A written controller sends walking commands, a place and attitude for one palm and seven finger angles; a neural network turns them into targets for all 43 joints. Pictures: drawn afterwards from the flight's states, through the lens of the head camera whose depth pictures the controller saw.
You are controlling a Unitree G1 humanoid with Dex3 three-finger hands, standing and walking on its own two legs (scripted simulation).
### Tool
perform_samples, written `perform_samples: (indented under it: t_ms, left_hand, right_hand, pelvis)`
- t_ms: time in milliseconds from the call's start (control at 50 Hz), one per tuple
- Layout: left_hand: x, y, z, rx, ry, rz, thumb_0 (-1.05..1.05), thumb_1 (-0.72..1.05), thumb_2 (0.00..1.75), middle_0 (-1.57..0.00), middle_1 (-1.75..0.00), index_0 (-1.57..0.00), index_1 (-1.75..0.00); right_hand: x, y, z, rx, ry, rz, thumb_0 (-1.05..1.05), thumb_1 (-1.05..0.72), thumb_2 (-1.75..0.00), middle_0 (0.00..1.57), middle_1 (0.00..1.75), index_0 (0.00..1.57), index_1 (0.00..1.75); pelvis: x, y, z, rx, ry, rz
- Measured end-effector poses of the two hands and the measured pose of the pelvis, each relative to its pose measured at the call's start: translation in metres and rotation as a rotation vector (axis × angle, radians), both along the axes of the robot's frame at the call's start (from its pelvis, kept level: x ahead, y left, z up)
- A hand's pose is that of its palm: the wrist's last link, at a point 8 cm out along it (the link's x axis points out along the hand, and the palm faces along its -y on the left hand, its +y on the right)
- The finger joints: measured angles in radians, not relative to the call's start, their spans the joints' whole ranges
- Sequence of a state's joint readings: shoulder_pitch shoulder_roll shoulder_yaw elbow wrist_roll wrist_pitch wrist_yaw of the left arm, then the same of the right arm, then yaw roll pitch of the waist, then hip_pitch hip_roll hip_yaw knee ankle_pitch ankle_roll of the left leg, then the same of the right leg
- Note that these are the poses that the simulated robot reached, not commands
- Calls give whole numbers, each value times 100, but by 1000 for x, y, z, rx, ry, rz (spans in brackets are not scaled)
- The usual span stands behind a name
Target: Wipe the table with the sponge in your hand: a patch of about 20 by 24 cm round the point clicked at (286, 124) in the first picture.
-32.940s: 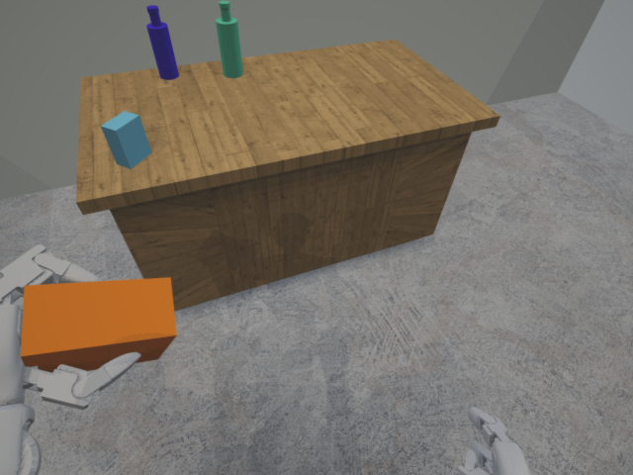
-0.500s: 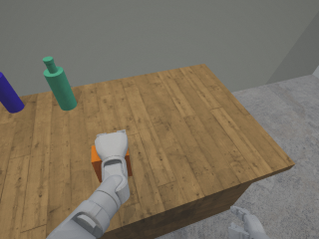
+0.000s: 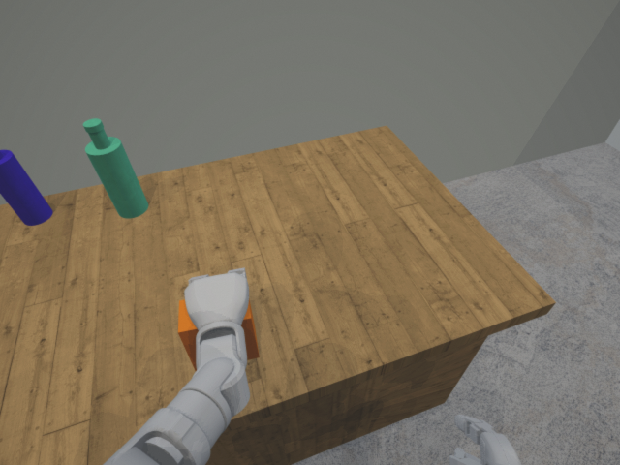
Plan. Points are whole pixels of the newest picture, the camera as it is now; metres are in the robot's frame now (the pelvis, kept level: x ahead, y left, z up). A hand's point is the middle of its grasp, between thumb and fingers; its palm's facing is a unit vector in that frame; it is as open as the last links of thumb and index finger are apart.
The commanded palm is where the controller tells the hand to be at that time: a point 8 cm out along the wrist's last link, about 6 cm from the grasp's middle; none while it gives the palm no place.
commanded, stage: wipe back along the third lane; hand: left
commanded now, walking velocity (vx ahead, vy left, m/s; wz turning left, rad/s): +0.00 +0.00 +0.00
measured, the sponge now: (223, 337) +0.32 +0.18 -0.06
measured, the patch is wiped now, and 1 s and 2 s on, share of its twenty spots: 1.00 1.00 1.00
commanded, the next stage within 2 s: slide back across to the middle lane in 1.00 s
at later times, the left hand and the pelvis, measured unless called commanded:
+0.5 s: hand (225, 331) +0.31 +0.16 -0.02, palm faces -0.06 -0.06 -1.00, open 9.7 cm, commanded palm +0.26 +0.15 +0.01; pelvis +0.00 +0.00 +0.00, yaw -1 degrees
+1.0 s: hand (226, 332) +0.31 +0.16 -0.02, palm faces -0.05 -0.03 -1.00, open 9.7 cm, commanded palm +0.26 +0.14 +0.01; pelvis -0.01 +0.00 +0.00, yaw +0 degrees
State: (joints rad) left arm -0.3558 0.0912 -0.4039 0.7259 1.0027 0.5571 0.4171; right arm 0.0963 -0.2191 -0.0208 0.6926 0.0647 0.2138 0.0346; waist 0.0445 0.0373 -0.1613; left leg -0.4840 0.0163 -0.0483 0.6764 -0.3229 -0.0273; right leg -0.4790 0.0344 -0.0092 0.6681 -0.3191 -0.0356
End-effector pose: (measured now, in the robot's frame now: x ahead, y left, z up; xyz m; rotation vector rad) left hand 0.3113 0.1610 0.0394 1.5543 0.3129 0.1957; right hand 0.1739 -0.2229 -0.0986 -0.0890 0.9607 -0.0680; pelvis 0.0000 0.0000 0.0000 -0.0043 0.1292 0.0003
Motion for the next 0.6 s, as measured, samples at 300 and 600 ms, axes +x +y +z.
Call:
perform_samples:
  t_ms: [300, 600]
  left_hand:
    - [-19, -2, -1, -44, -16, 3, 1, -46, 111, -70, -147, -71, -147]
    - [-19, -3, -2, -39, -18, -3, 0, -47, 111, -72, -145, -73, -145]
  right_hand:
    - [21, -7, 16, -8, -81, 3, 1, -90, -90, 19, 30, 19, 30]
    - [35, 10, 16, 4, -105, 35, 1, -90, -90, 19, 30, 19, 30]
  pelvis:
    - [3, -4, 2, 6, -27, -12]
    - [3, 2, -1, 4, -10, -10]
